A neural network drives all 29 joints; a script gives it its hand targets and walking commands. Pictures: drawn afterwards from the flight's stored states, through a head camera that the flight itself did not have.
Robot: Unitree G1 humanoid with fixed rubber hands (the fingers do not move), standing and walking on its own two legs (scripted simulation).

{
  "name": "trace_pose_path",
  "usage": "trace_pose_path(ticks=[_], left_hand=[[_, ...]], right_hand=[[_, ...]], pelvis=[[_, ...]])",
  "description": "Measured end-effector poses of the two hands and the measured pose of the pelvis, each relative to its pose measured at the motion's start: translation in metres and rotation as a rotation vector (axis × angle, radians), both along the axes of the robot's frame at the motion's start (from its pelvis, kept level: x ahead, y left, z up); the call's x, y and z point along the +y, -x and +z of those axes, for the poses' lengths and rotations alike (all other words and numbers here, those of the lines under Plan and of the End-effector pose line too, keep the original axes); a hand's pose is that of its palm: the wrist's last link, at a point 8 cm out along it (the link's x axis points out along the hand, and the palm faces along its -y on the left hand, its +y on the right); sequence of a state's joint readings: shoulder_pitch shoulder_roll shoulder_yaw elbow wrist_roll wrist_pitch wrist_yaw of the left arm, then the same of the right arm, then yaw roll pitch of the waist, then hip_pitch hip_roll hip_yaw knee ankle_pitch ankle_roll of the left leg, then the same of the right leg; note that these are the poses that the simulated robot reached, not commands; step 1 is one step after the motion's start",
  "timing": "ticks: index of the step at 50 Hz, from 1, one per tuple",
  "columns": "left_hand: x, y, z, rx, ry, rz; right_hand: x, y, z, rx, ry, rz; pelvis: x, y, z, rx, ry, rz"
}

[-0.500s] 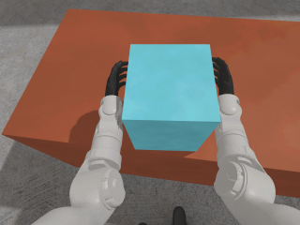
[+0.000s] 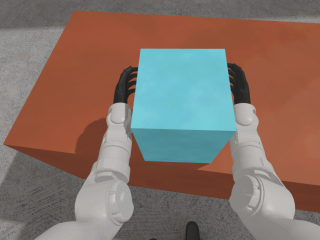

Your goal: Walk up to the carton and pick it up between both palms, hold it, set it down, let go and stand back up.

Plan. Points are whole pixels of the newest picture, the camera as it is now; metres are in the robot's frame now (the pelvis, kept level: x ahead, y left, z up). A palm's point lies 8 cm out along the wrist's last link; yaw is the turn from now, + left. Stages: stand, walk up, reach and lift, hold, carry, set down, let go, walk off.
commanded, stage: reach and lift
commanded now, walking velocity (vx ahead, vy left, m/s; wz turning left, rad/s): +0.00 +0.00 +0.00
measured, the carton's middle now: (179, 112) +0.42 -0.06 -0.01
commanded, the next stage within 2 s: none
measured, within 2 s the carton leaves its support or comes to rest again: leaves its support in 0.44 s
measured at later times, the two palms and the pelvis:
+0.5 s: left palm (121, 101) +0.43 +0.08 +0.05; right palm (241, 100) +0.40 -0.21 +0.05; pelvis -0.01 +0.00 +0.00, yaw -1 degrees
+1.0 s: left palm (121, 106) +0.42 +0.08 +0.05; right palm (241, 101) +0.40 -0.21 +0.05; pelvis -0.02 -0.02 +0.00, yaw +0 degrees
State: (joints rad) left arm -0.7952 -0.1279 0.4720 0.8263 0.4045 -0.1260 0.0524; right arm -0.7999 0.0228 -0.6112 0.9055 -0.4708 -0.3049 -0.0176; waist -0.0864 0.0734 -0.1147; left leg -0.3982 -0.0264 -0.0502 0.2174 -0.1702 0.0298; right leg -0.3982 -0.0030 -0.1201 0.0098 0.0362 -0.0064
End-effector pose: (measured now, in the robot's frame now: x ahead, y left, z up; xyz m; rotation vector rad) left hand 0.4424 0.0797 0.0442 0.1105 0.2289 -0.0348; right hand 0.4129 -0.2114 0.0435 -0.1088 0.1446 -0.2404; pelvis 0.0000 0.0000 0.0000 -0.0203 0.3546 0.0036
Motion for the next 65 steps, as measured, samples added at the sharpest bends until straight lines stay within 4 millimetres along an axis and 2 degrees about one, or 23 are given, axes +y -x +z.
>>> trace_pose_path(ticks=[16,28,49,59,65], left_hand=[[0.0,0.004,0.002,-0.022,-0.002,0.005],[0.001,0.015,0.007,-0.074,0.032,0.015],[0.002,0.024,0.005,-0.07,0.061,0.051],[-0.006,0.037,0.0,-0.043,0.098,0.037],[-0.004,0.052,-0.002,-0.021,0.094,0.041]], right_hand=[[0.001,0.004,0.0,-0.039,-0.013,-0.004],[0.003,0.014,0.006,-0.101,-0.019,-0.012],[0.004,0.016,0.006,-0.091,-0.025,0.009],[-0.003,0.035,0.007,-0.065,-0.009,-0.011],[-0.001,0.048,0.01,-0.042,-0.013,-0.008]], pelvis=[[0.001,0.002,-0.002,0.061,-0.004,-0.013],[0.0,0.015,-0.003,0.074,-0.014,-0.021],[-0.015,0.02,-0.004,0.089,-0.016,-0.001],[-0.015,0.024,-0.004,0.073,-0.015,-0.013],[-0.013,0.029,-0.004,0.05,-0.015,-0.023]])
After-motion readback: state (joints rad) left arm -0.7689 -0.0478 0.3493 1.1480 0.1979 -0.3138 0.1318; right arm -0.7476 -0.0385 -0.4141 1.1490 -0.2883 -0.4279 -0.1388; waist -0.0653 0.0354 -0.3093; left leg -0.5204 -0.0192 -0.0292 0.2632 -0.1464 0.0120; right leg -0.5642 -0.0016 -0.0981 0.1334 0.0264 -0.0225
